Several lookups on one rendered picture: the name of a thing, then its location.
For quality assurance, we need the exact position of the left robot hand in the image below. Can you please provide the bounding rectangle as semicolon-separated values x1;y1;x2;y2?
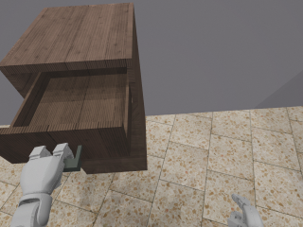
20;143;74;196

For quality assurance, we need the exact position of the handle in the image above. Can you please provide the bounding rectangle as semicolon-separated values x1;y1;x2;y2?
62;145;83;173

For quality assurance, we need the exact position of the cabinet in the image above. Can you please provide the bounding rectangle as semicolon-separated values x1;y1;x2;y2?
0;2;148;175

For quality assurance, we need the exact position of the right robot hand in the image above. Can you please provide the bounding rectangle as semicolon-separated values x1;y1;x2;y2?
227;193;264;227

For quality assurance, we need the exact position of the robot left forearm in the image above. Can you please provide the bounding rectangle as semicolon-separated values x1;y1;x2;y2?
9;192;53;227

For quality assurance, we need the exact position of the drawer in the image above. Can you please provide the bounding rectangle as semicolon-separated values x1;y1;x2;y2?
0;66;133;164

